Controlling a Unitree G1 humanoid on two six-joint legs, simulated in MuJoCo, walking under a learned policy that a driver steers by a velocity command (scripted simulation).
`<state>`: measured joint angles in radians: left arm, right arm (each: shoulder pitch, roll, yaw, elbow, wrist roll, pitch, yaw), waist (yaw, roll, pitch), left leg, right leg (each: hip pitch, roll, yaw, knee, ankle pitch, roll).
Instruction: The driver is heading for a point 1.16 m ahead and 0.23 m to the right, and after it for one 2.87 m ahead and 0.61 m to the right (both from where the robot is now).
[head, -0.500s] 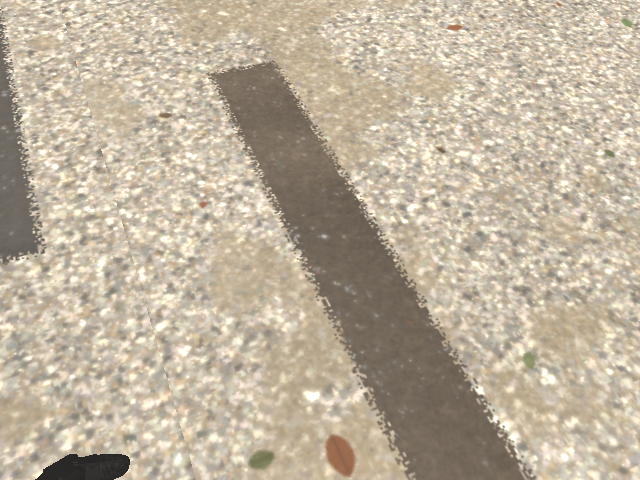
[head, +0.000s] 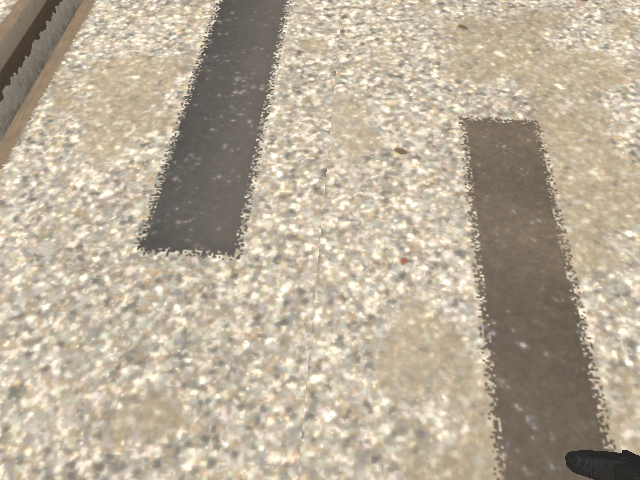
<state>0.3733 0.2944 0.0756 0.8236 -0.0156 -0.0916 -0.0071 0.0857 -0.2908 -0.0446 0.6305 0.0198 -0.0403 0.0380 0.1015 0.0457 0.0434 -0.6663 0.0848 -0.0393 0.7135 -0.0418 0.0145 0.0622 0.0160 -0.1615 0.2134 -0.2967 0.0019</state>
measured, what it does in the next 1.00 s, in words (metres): walks ahead, turning right: left foot, then right foot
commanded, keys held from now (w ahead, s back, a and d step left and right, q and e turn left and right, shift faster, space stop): w+e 0.86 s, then w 0.04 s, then w+q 0.10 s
